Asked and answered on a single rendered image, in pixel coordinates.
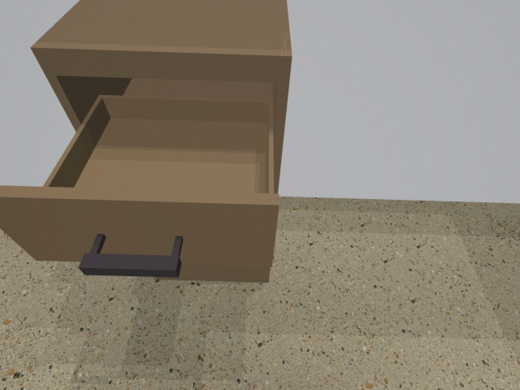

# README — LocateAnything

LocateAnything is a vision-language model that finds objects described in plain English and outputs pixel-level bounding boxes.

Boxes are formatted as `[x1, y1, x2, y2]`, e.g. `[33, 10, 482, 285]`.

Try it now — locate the cabinet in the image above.
[30, 0, 292, 283]

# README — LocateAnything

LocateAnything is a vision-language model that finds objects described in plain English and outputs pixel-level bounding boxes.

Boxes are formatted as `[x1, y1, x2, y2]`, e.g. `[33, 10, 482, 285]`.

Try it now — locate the handle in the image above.
[78, 234, 183, 278]

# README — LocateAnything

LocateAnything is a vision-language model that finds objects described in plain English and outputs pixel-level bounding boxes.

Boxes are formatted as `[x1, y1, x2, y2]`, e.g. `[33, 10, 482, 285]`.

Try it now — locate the drawer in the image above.
[0, 95, 280, 267]

